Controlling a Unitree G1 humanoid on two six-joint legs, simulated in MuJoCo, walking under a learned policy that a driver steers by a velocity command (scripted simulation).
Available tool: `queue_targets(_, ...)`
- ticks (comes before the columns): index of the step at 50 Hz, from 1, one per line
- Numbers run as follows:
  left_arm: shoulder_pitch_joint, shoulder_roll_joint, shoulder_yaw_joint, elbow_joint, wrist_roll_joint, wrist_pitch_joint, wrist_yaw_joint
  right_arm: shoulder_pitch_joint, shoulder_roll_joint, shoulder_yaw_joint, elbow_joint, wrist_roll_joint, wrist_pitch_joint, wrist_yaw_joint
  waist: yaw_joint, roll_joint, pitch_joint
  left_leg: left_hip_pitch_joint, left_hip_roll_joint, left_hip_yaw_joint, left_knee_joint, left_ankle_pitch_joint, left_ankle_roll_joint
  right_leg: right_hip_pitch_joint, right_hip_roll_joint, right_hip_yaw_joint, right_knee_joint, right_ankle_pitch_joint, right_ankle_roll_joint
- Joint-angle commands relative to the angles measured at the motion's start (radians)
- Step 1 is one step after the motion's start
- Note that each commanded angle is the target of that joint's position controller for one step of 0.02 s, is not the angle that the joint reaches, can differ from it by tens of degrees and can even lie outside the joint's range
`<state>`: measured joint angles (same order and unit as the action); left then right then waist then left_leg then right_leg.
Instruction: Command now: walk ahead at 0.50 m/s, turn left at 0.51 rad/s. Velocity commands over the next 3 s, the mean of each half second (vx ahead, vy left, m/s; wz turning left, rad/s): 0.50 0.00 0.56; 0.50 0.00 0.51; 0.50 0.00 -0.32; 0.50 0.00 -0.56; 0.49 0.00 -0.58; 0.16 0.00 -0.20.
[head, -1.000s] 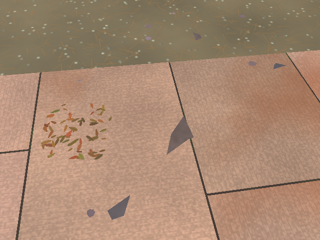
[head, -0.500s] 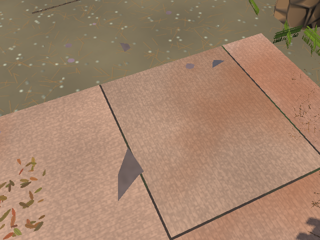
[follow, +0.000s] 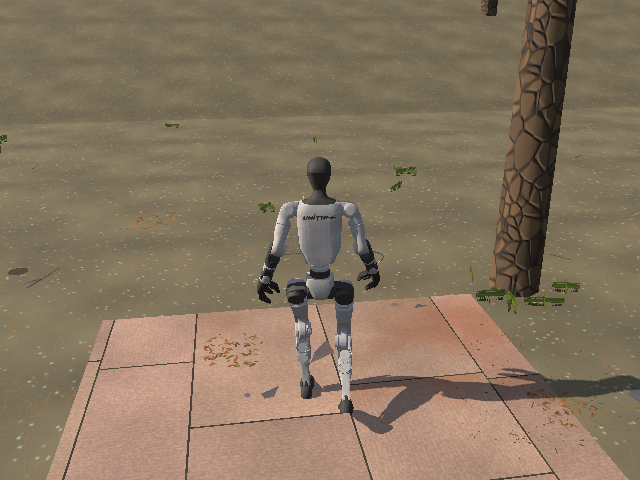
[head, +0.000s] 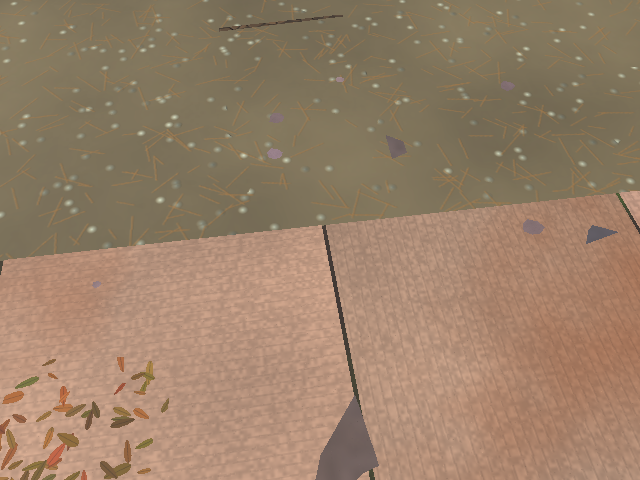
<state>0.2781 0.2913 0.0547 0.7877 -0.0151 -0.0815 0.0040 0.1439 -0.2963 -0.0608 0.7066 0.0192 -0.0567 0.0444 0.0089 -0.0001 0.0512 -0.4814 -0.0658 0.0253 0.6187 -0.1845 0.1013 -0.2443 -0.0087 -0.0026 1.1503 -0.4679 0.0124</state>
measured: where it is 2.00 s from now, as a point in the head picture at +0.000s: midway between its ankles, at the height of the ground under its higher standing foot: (202, 238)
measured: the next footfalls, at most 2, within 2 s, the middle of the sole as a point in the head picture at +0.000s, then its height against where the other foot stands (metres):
right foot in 0.38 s outside the picture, level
left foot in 0.90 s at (215, 414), level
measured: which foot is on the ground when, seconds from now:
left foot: down 0.00-0.38, up 0.40-0.88, down 0.90-1.00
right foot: up 0.00-0.36, down 0.38-0.92, up 0.94-1.00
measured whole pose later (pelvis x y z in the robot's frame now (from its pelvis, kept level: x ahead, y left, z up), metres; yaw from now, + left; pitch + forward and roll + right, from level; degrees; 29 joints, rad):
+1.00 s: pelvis +0.51 +0.12 +0.00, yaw +33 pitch +1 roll -1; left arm 0.29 0.31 0.05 0.85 -0.04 -0.08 -0.01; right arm 0.13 -0.28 -0.05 0.61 0.01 -0.04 0.04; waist 0.04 -0.01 0.07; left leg -0.44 -0.04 0.05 0.61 -0.20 0.08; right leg -0.29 -0.07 -0.01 1.17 -0.46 0.00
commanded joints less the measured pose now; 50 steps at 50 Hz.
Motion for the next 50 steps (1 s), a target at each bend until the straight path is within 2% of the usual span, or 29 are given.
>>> queue_targets(1, -0.106, 0.123, 0.016, -0.143, 0.006, -0.069, -0.004, 0.153, -0.139, -0.043, -0.038, -0.001, -0.010, -0.017, -0.072, -0.002, -0.164, 0.556, 0.294, -0.520, -0.315, 0.073, 0.216, -0.522, -0.064, 0.102, 0.085, 0.087, -0.019)
queue_targets(2, -0.096, 0.134, 0.025, -0.142, 0.021, -0.060, -0.001, 0.113, -0.113, -0.033, -0.056, -0.011, -0.010, -0.021, -0.035, 0.012, -0.136, 0.449, 0.265, -0.458, -0.338, 0.169, 0.207, -0.444, -0.085, 0.105, 0.030, 0.117, -0.013)
queue_targets(3, -0.079, 0.130, 0.027, -0.143, 0.026, -0.048, -0.001, 0.094, -0.111, -0.031, -0.069, -0.017, -0.008, -0.024, -0.012, 0.031, -0.121, 0.384, 0.249, -0.437, -0.359, 0.212, 0.210, -0.400, -0.088, 0.101, -0.004, 0.129, -0.002)
queue_targets(5, -0.059, 0.103, 0.022, -0.140, 0.031, -0.027, 0.000, 0.089, -0.125, -0.036, -0.071, -0.012, -0.010, -0.032, 0.008, 0.036, -0.100, 0.293, 0.230, -0.377, -0.381, 0.290, 0.214, -0.370, -0.088, 0.077, -0.096, 0.150, 0.028)
queue_targets(9, -0.191, 0.053, 0.000, -0.170, 0.033, -0.018, 0.000, 0.126, -0.162, -0.048, -0.056, 0.000, -0.002, -0.054, -0.034, 0.060, -0.062, 0.188, 0.151, -0.272, -0.382, 0.237, 0.154, -0.308, -0.043, 0.049, -0.397, 0.413, 0.065)
queue_targets(11, -0.261, 0.050, -0.003, -0.183, 0.023, -0.024, -0.007, 0.159, -0.163, -0.049, -0.047, 0.002, 0.006, -0.059, -0.068, 0.078, -0.062, 0.181, 0.138, -0.278, -0.366, 0.166, 0.128, -0.253, -0.007, 0.045, -0.523, 0.525, 0.069)
queue_targets(14, -0.312, 0.079, 0.007, -0.199, 0.009, -0.035, -0.018, 0.206, -0.159, -0.050, -0.030, 0.010, 0.016, -0.062, -0.084, 0.091, -0.063, 0.250, 0.167, -0.360, -0.310, 0.088, 0.110, -0.229, 0.013, 0.075, -0.619, 0.524, 0.055)
queue_targets(16, -0.299, 0.105, 0.019, -0.198, 0.006, -0.044, -0.024, 0.208, -0.154, -0.050, -0.029, 0.007, 0.021, -0.064, -0.067, 0.109, -0.065, 0.308, 0.191, -0.426, -0.252, 0.065, 0.095, -0.204, 0.014, 0.092, -0.656, 0.457, 0.030)
queue_targets(18, -0.202, 0.125, 0.036, -0.173, 0.006, -0.054, -0.022, 0.182, -0.137, -0.047, -0.039, 0.004, 0.025, -0.064, -0.006, 0.130, -0.086, 0.310, 0.174, -0.447, -0.166, 0.094, 0.065, -0.073, 0.014, 0.072, -0.708, 0.415, -0.012)
queue_targets(19, -0.102, 0.156, 0.051, -0.157, 0.019, -0.059, -0.015, 0.178, -0.095, -0.032, -0.050, -0.002, 0.022, -0.060, 0.044, 0.108, -0.164, 0.264, 0.126, -0.405, -0.024, 0.109, 0.033, 0.104, -0.045, 0.110, -0.708, 0.400, -0.054)
queue_targets(20, 0.047, 0.213, 0.065, -0.145, 0.029, -0.057, -0.006, 0.202, -0.032, -0.010, -0.069, -0.021, 0.018, -0.059, 0.089, -0.034, -0.304, 0.134, 0.048, -0.300, 0.266, -0.101, -0.009, 0.358, -0.228, 0.299, -0.703, 0.338, -0.114)
queue_targets(21, 0.103, 0.275, 0.081, -0.105, 0.034, -0.043, -0.016, 0.329, -0.015, 0.000, -0.102, 0.017, 0.009, -0.058, 0.020, -0.384, -0.369, -0.211, -0.040, -0.200, 0.550, -0.433, -0.058, 0.579, -0.415, 0.782, -0.818, 0.061, -0.268)
queue_targets(22, 0.061, 0.170, 0.060, -0.129, 0.014, -0.039, -0.019, 0.303, -0.124, -0.021, -0.067, 0.024, 0.012, -0.062, 0.048, -0.225, -0.270, -0.309, 0.043, -0.224, 0.663, -0.368, -0.076, 0.515, -0.401, 0.783, -0.858, -0.126, -0.245)
queue_targets(23, 0.026, 0.120, 0.046, -0.134, 0.012, -0.033, -0.013, 0.196, -0.164, -0.034, -0.081, 0.014, 0.017, -0.060, 0.073, -0.135, -0.160, -0.327, 0.071, -0.196, 0.685, -0.272, -0.083, 0.405, -0.357, 0.609, -0.861, -0.063, -0.203)
queue_targets(24, -0.015, 0.106, 0.037, -0.137, 0.022, -0.028, -0.012, 0.151, -0.149, -0.034, -0.089, 0.004, 0.022, -0.061, 0.057, -0.069, -0.107, -0.292, 0.102, -0.173, 0.668, -0.203, -0.090, 0.299, -0.313, 0.484, -0.874, 0.084, -0.184)
queue_targets(25, -0.040, 0.087, 0.031, -0.127, 0.025, -0.024, -0.010, 0.120, -0.135, -0.036, -0.102, -0.004, 0.022, -0.056, 0.043, -0.067, -0.063, -0.278, 0.127, -0.172, 0.625, -0.160, -0.094, 0.229, -0.278, 0.396, -0.892, 0.192, -0.182)
queue_targets(27, -0.051, 0.072, 0.027, -0.112, 0.027, -0.029, -0.007, 0.132, -0.097, -0.033, -0.108, 0.010, 0.029, -0.045, 0.017, -0.116, -0.049, -0.219, 0.160, -0.150, 0.578, -0.123, -0.096, 0.157, -0.238, 0.270, -0.936, 0.292, -0.175)
queue_targets(32, -0.036, 0.125, 0.045, -0.063, 0.022, -0.033, -0.004, 0.059, -0.051, -0.018, -0.142, 0.002, 0.039, -0.037, 0.019, -0.073, -0.029, -0.275, 0.183, -0.123, 0.411, -0.005, -0.123, 0.169, -0.256, 0.101, -0.988, 0.484, -0.208)
queue_targets(36, -0.026, 0.152, 0.049, -0.036, 0.016, -0.019, 0.001, -0.046, -0.031, -0.006, -0.160, 0.003, 0.026, -0.013, 0.056, -0.060, -0.006, -0.216, 0.168, -0.062, 0.183, 0.182, -0.109, 0.189, -0.228, -0.043, -0.988, 0.547, -0.174)
queue_targets(40, 0.020, 0.187, 0.059, -0.002, -0.003, -0.001, 0.002, -0.135, -0.035, -0.006, -0.199, 0.008, 0.025, 0.009, 0.074, -0.062, 0.025, -0.182, 0.145, -0.007, 0.052, 0.153, -0.069, 0.274, -0.261, -0.107, -0.959, 0.619, -0.148)
queue_targets(42, 0.015, 0.215, 0.068, 0.002, -0.014, 0.010, 0.005, -0.116, -0.063, -0.020, -0.208, 0.002, 0.029, 0.014, 0.040, -0.083, 0.000, -0.104, 0.098, 0.039, 0.021, 0.057, -0.029, 0.318, -0.268, -0.147, -0.867, 0.887, -0.128)
queue_targets(43, 0.012, 0.232, 0.073, 0.002, -0.019, 0.016, 0.009, -0.067, -0.087, -0.033, -0.202, -0.002, 0.034, 0.013, 0.005, -0.102, -0.039, -0.022, 0.060, 0.069, 0.016, 0.006, -0.006, 0.330, -0.266, -0.167, -0.773, 1.060, -0.118)
queue_targets(44, 0.017, 0.232, 0.071, 0.008, -0.025, 0.022, 0.011, 0.049, -0.113, -0.052, -0.174, -0.005, 0.036, 0.008, -0.068, -0.086, -0.104, 0.160, 0.020, 0.077, -0.038, 0.025, 0.028, 0.287, -0.251, -0.184, -0.616, 1.146, -0.105)
queue_targets(45, 0.035, 0.197, 0.053, 0.016, -0.017, 0.020, 0.012, 0.215, -0.157, -0.080, -0.126, -0.001, 0.041, -0.009, -0.152, -0.047, -0.185, 0.445, 0.015, 0.032, -0.082, 0.091, 0.065, 0.132, -0.220, -0.196, -0.406, 1.043, -0.079)
queue_targets(46, 0.083, 0.077, 0.012, -0.011, 0.033, 0.011, 0.002, 0.308, -0.243, -0.092, -0.099, -0.001, 0.044, -0.031, -0.127, 0.187, -0.282, 0.785, 0.265, -0.341, -0.086, 0.104, 0.152, -0.225, -0.121, -0.201, -0.050, 0.303, -0.033)
queue_targets(47, 0.132, 0.067, -0.007, -0.021, 0.012, -0.015, -0.012, 0.296, -0.262, -0.081, -0.129, -0.003, 0.028, -0.025, -0.092, 0.258, -0.475, 0.907, 0.469, -0.837, -0.259, -0.067, 0.309, -0.425, 0.015, -0.002, 0.203, -0.148, -0.015)
queue_targets(48, 0.015, 0.173, 0.025, -0.028, -0.034, -0.027, -0.021, 0.274, -0.181, -0.059, -0.120, -0.012, 0.016, -0.016, -0.143, 0.103, -0.385, 0.828, 0.441, -0.713, -0.296, -0.098, 0.248, -0.506, -0.041, 0.086, 0.249, -0.078, -0.024)
queue_targets(49, -0.053, 0.164, 0.021, -0.054, -0.048, -0.033, -0.024, 0.226, -0.161, -0.050, -0.108, -0.016, 0.006, -0.015, -0.122, 0.098, -0.235, 0.671, 0.403, -0.538, -0.306, -0.033, 0.206, -0.526, -0.078, 0.067, 0.201, 0.001, -0.036)
queue_targets(50, -0.067, 0.144, 0.018, -0.043, -0.030, -0.031, -0.016, 0.162, -0.132, -0.041, -0.098, -0.017, -0.002, -0.015, -0.076, 0.034, -0.162, 0.530, 0.356, -0.423, -0.320, 0.041, 0.165, -0.484, -0.124, 0.066, 0.124, 0.082, -0.035)
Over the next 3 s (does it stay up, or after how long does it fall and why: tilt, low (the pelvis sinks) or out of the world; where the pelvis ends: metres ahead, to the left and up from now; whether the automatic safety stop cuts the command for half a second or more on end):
stays up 1.48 0.26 0.01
